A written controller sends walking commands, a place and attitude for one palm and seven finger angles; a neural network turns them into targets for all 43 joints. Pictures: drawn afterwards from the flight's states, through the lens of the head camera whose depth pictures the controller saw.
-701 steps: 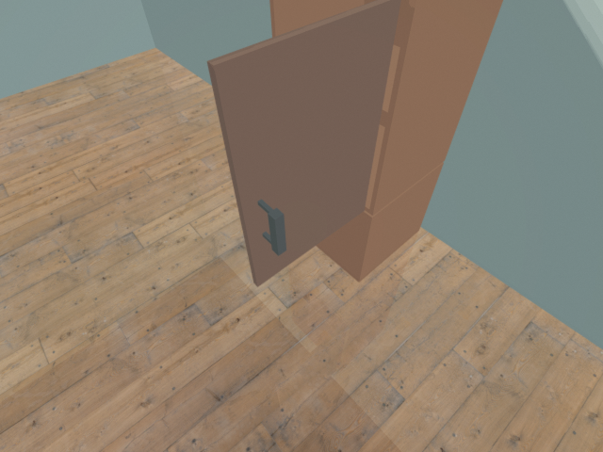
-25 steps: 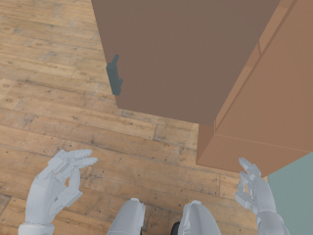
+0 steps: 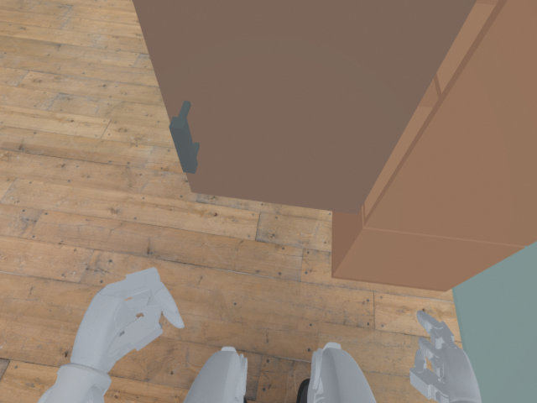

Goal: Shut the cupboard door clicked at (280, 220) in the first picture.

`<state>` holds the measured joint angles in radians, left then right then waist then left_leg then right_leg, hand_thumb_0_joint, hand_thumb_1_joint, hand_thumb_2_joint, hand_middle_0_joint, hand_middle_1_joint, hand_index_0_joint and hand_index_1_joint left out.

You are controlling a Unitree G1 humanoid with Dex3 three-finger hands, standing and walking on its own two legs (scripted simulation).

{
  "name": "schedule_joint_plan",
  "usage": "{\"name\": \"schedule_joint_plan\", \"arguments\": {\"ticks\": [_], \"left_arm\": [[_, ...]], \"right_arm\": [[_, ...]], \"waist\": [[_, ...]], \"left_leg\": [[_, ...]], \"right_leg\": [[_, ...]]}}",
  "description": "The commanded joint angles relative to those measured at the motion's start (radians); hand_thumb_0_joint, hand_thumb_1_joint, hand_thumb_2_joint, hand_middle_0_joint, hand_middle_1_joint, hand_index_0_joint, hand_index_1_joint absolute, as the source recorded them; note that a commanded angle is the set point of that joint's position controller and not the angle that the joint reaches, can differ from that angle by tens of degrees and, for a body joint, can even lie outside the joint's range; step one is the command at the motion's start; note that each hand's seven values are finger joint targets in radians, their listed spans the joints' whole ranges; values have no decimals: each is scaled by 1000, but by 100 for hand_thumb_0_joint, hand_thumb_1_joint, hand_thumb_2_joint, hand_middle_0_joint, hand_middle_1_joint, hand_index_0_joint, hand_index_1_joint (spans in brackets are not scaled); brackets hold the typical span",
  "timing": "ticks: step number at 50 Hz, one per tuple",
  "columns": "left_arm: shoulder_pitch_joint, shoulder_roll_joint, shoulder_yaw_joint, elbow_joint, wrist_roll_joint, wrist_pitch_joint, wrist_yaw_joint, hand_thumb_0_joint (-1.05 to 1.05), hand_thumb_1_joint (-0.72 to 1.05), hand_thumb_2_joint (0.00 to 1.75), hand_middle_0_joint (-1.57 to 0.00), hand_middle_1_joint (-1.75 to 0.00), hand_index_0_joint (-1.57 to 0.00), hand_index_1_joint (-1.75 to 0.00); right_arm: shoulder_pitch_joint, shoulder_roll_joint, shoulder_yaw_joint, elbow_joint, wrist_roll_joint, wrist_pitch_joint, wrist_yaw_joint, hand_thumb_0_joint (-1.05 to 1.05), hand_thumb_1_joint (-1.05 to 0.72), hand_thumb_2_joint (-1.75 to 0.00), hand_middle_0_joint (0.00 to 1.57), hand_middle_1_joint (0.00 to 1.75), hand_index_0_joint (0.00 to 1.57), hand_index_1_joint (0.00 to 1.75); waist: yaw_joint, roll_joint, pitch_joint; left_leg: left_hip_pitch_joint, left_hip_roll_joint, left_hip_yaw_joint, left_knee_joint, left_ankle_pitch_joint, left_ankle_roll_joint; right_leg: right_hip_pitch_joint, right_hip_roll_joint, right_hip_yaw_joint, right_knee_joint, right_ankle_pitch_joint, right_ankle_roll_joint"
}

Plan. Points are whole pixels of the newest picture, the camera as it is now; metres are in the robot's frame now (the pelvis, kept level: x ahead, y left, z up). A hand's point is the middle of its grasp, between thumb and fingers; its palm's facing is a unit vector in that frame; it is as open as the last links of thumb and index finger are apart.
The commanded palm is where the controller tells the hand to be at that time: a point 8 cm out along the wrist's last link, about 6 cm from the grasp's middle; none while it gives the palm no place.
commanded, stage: raise the hand and make a fist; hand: left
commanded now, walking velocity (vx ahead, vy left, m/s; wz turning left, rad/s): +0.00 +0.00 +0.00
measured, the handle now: (188, 138) +0.54 +0.18 +0.01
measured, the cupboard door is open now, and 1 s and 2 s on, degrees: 89 89 89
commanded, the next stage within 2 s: bring the fist close to the handle in 0.84 s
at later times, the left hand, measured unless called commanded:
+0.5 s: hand (136, 297) +0.24 +0.18 +0.06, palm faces -0.04 -1.00 -0.06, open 3.1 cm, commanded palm +0.21 +0.23 +0.05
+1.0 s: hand (153, 315) +0.23 +0.16 +0.04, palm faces -0.11 -0.99 -0.03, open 3.1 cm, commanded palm +0.22 +0.22 +0.05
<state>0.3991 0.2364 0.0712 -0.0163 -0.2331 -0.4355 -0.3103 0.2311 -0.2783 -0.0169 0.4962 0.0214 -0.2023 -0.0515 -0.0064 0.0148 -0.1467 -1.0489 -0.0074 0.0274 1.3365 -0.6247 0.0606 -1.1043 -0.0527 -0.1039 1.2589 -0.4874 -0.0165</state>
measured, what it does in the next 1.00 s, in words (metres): stands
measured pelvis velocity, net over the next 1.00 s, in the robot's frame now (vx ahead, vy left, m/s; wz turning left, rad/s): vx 0.01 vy -0.02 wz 0.00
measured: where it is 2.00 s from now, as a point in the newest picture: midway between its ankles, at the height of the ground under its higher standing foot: outside the picture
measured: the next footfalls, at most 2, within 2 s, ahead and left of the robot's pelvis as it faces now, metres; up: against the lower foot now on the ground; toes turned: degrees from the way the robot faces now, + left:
none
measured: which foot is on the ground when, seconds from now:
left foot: down 0.00-1.00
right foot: down 0.00-1.00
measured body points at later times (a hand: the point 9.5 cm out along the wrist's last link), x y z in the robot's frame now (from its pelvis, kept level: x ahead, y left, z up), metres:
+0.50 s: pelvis +0.01 -0.01 +0.00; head +0.11 +0.00 +0.44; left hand +0.24 +0.23 +0.07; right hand +0.21 -0.25 -0.08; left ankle +0.01 +0.08 -0.62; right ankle +0.06 -0.12 -0.62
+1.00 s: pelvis +0.01 -0.02 +0.00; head +0.10 -0.01 +0.44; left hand +0.23 +0.22 +0.04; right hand +0.20 -0.25 -0.07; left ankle +0.01 +0.08 -0.62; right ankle +0.06 -0.12 -0.62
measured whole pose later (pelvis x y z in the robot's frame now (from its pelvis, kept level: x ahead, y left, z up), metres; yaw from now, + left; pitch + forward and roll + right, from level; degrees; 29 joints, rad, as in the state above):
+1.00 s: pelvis +0.01 -0.02 +0.00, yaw +0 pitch +19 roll -2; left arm 0.38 0.26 0.14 0.01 -0.29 -0.41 -0.35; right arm 0.22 -0.25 0.00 0.46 0.02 -0.15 -0.05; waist 0.00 0.02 -0.16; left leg -1.04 0.01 0.01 1.32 -0.63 0.03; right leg -1.09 -0.03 -0.12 1.25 -0.50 -0.04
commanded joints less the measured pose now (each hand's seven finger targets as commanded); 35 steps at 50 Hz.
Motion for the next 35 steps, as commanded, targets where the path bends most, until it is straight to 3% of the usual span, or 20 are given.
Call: {"name": "schedule_joint_plan", "arguments": {"ticks": [1, 4, 5, 9, 10, 13, 14, 16, 19, 20, 23, 26, 29, 30, 32, 34, 35], "left_arm": [[32, 159, 178, -358, -65, -65, 37, 0, 90, 90, -119, -138, -119, -138], [80, 115, 179, -349, -79, -76, 82, 0, 90, 90, -124, -144, -124, -144], [81, 77, 137, -322, -69, -76, 83, 0, 90, 90, -126, -146, -126, -146], [36, 27, 28, -153, -19, -30, 30, 0, 90, 90, -130, -150, -130, -150], [11, 44, 28, -134, -13, -20, 8, 0, 90, 90, -130, -150, -130, -150], [-52, 125, 95, -165, -30, -12, -39, 0, 90, 90, -130, -150, -130, -150], [-73, 165, 143, -192, -48, -17, -44, 0, 90, 90, -130, -150, -130, -150], [-71, 184, 196, -284, -82, -48, -43, 0, 90, 90, -130, -150, -130, -150], [-45, 188, 233, -323, -112, -88, -15, 0, 90, 90, -130, -150, -130, -150], [-26, 157, 215, -310, -114, -94, -11, 0, 90, 90, -130, -150, -130, -150], [14, 96, 151, -184, -92, -65, -14, 0, 90, 90, -130, -150, -130, -150], [10, 85, 109, -98, -75, -8, -53, 0, 90, 90, -130, -150, -130, -150], [-40, 146, 152, -143, -88, 2, -68, 0, 90, 90, -130, -150, -130, -150], [-47, 162, 175, -179, -94, -10, -65, 0, 90, 90, -130, -150, -130, -150], [-63, 180, 205, -253, -108, -56, -43, 0, 90, 90, -130, -150, -130, -150], [-64, 196, 229, -278, -115, -96, -14, 0, 90, 90, -130, -150, -130, -150], [-47, 165, 210, -271, -115, -110, -5, 0, 90, 90, -130, -150, -130, -150]], "right_arm": [[-25, -93, -48, -195, 4, -50, -4, 0, -90, -90, 20, 30, 20, 30], [-9, -79, -50, -184, -4, -28, 6, 0, -90, -90, 20, 30, 20, 30], [-8, -80, -52, -179, -5, -21, 10, 0, -90, -90, 20, 30, 20, 30], [-9, -106, -48, -176, -2, 0, 16, 0, -90, -90, 20, 30, 20, 30], [-7, -114, -49, -178, 2, 0, 14, 0, -90, -90, 20, 30, 20, 30], [-9, -121, -47, -197, 8, -9, -1, 0, -90, -90, 20, 30, 20, 30], [-13, -118, -43, -198, 5, -10, -6, 0, -90, -90, 20, 30, 20, 30], [-18, -101, -42, -203, 5, -18, -8, 0, -90, -90, 20, 30, 20, 30], [-22, -84, -36, -187, -1, -23, -5, 0, -90, -90, 20, 30, 20, 30], [-22, -80, -36, -180, -3, -24, -1, 0, -90, -90, 20, 30, 20, 30], [-21, -87, -40, -165, 1, -11, 8, 0, -90, -90, 20, 30, 20, 30], [-24, -105, -45, -177, 14, -3, 6, 0, -90, -90, 20, 30, 20, 30], [-27, -111, -44, -193, 15, -6, -4, 0, -90, -90, 20, 30, 20, 30], [-23, -108, -45, -198, 16, -8, -7, 0, -90, -90, 20, 30, 20, 30], [-23, -96, -43, -198, 11, -16, -11, 0, -90, -90, 20, 30, 20, 30], [-28, -86, -40, -187, 5, -21, -11, 0, -90, -90, 20, 30, 20, 30], [-30, -80, -38, -181, 3, -23, -8, 0, -90, -90, 20, 30, 20, 30]], "waist": [[63, 122, -356], [59, 89, -369], [37, 80, -341], [-38, 4, -179], [-46, -28, -181], [-28, -34, -235], [-8, 0, -258], [23, 39, -358], [43, 78, -377], [39, 76, -377], [3, 32, -285], [-17, -28, -230], [-8, -39, -254], [3, -44, -291], [18, -10, -325], [28, 20, -317], [28, 42, -314]], "left_leg": [[223, -4, -110, -303, 411, -84], [245, 4, -104, -269, 579, -90], [241, 8, -102, -257, 582, -92], [131, 6, -103, -246, 377, -74], [112, 5, -101, -241, 327, -67], [92, -4, -93, -237, 268, -55], [89, -7, -84, -226, 294, -53], [139, -8, -80, -224, 379, -59], [152, -7, -78, -217, 445, -64], [158, -7, -77, -216, 453, -66], [102, -5, -73, -213, 374, -60], [45, -7, -68, -214, 285, -49], [25, -10, -65, -207, 266, -41], [38, -9, -62, -208, 276, -40], [58, -9, -62, -211, 295, -42], [55, -9, -63, -205, 306, -45], [64, -10, -61, -210, 305, -48]], "right_leg": [[306, 52, 31, -129, 162, -31], [324, 62, 19, -110, 271, -25], [299, 60, 15, -109, 280, -19], [213, 64, 14, -142, 173, -16], [216, 60, 21, -154, 154, -13], [265, 55, 52, -173, 119, -16], [295, 57, 64, -166, 141, -23], [355, 53, 71, -148, 220, -24], [373, 58, 67, -129, 274, -28], [367, 55, 65, -127, 284, -25], [317, 54, 59, -148, 213, -15], [308, 46, 81, -189, 123, -11], [352, 41, 114, -209, 81, -14], [373, 38, 120, -209, 89, -12], [388, 38, 123, -198, 110, -15], [381, 45, 122, -183, 119, -20], [372, 42, 117, -180, 123, -19]]}}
